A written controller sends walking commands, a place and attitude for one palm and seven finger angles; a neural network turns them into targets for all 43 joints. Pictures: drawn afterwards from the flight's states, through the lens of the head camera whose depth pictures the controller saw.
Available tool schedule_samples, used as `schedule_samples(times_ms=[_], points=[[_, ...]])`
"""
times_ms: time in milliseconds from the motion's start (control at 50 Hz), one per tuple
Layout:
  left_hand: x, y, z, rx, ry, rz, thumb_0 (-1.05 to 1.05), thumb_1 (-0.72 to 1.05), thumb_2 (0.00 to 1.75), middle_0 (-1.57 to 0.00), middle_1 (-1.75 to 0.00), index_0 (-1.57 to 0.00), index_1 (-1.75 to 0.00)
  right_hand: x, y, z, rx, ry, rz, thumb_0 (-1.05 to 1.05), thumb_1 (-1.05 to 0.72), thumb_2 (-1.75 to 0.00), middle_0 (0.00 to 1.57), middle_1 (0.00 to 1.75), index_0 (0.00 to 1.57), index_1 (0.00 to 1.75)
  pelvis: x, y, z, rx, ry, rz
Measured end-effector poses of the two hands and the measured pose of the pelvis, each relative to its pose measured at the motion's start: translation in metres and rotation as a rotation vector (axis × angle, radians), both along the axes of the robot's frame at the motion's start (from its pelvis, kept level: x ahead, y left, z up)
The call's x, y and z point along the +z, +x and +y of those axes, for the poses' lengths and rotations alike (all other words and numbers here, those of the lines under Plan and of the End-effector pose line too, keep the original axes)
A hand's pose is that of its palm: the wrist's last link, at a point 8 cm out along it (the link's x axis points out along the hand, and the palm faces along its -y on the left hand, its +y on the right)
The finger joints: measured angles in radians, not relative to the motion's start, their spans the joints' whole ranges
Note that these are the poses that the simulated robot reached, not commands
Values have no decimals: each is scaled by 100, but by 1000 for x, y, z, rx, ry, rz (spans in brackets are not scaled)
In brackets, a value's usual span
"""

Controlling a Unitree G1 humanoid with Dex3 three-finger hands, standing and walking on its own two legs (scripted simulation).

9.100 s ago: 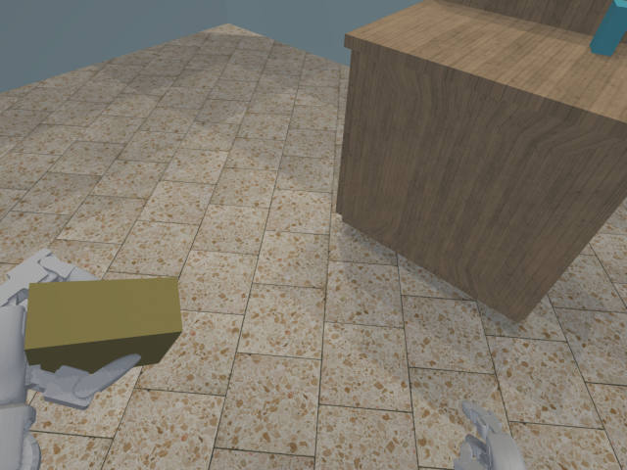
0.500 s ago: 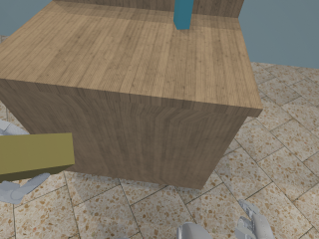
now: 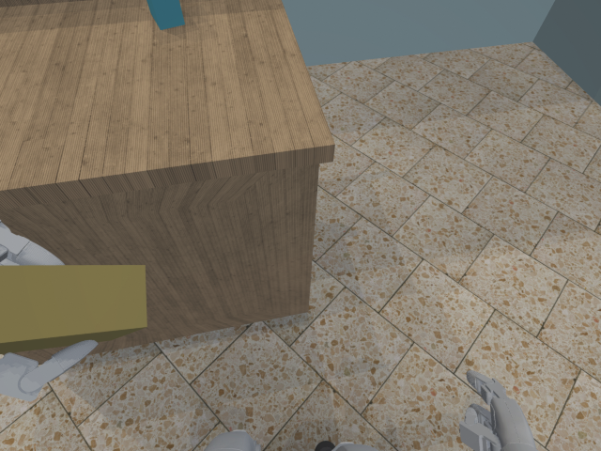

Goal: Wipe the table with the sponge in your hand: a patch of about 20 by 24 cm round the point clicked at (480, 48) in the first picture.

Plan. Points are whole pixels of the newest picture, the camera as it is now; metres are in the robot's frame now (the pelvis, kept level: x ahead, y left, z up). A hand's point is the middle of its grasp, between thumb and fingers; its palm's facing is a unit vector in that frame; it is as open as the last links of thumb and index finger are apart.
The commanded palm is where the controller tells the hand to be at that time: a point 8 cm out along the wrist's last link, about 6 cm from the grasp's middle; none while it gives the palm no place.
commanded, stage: turn to face it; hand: left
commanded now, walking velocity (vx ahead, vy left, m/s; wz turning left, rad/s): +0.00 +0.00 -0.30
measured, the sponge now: (80, 309) +0.23 +0.22 +0.15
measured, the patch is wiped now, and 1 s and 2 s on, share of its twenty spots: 0.00 0.00 0.00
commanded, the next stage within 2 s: take the last steps up to it in 0.24 s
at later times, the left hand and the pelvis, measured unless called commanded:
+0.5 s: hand (134, 326) +0.21 +0.15 +0.17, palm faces +0.22 -0.85 -0.47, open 9.9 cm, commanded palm +0.14 +0.22 +0.18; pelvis -0.06 -0.03 +0.00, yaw -8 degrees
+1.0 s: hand (63, 364) +0.18 +0.20 +0.16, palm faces +0.35 -0.82 -0.45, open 9.9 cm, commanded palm +0.13 +0.24 +0.18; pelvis -0.06 -0.02 -0.01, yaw -5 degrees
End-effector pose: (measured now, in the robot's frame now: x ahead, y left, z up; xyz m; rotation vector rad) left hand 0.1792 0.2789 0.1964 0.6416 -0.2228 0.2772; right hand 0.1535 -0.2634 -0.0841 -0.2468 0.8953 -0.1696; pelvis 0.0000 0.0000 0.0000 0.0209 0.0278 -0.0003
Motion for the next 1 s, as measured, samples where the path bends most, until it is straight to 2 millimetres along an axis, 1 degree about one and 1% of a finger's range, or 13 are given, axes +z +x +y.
schedule_samples(times_ms=[100, 140, 200, 280, 360, 440, 520, 600, 680, 740, 800, 920, 1000], points=[[-18, -7, 5, -6, -105, -46, -1, -47, 101, -76, -135, -76, -135, 12, -13, 1, -24, -47, -57, 1, -91, -90, 19, 30, 20, 30, -5, -9, 7, -24, -16, -12], [-23, -8, 6, -13, -133, -64, -1, -47, 101, -76, -135, -76, -135, 16, -18, 8, -30, -46, -82, 1, -91, -90, 19, 30, 20, 30, -6, -14, 8, -48, -3, -29], [-22, -10, 4, -21, -143, -82, -1, -47, 101, -76, -135, -76, -135, 20, -25, 22, -25, -12, -133, 1, -91, -90, 19, 30, 20, 30, -4, -20, 6, -73, -14, -40], [-12, -11, -11, -41, -148, -111, -1, -47, 101, -76, -135, -76, -135, 15, -36, 39, -11, 77, -171, 1, -90, -90, 19, 30, 20, 30, -1, -27, 1, -106, -37, -43], [-5, -8, -36, -78, -109, -116, -1, -47, 101, -76, -135, -76, -135, 0, -50, 42, -18, 158, -187, 1, -90, -90, 20, 30, 20, 30, -5, -37, -14, -141, -38, -39], [-9, -3, -66, -116, -80, -84, -1, -48, 101, -76, -135, -76, -135, -20, -72, 23, -56, 189, -151, 1, -90, -90, 20, 30, 21, 30, -10, -50, -29, -142, -48, -45], [-13, -6, -82, -149, -90, -10, -1, -47, 101, -76, -135, -76, -135, -22, -103, -7, -132, 148, -71, 1, -90, -90, 20, 30, 21, 30, -2, -57, -35, -154, -16, -33], [-11, -17, -83, -162, -54, 34, -1, -47, 101, -76, -135, -76, -135, -12, -128, -36, -194, 74, -30, 1, -90, -90, 20, 30, 20, 30, 5, -61, -39, -154, -2, -21], [-6, -30, -73, -149, -44, 1, -1, -47, 101, -76, -135, -76, -135, -2, -141, -55, -200, -6, -7, 1, -91, -90, 20, 30, 20, 30, 6, -65, -38, -136, 0, -20], [-7, -39, -62, -123, -71, -40, -1, -47, 101, -76, -135, -76, -135, 4, -142, -59, -185, -51, -11, 1, -91, -90, 19, 30, 20, 30, 4, -66, -33, -120, -4, -26], [-12, -45, -49, -101, -102, -80, -1, -48, 101, -76, -135, -76, -135, 6, -135, -53, -172, -77, -43, 1, -91, -90, 19, 30, 20, 30, -2, -66, -24, -112, -9, -39], [-19, -44, -32, -41, -108, -83, -1, -48, 101, -76, -135, -77, -135, 0, -108, -17, -129, 5, -129, 1, -91, -90, 19, 30, 20, 30, -4, -60, -19, -98, -14, -50], [-16, -42, -36, -25, -88, -103, -1, -48, 101, -76, -135, -77, -135, -15, -86, 8, -64, 89, -154, 1, -90, -90, 19, 30, 20, 30, -10, -56, -21, -88, -20, -48]])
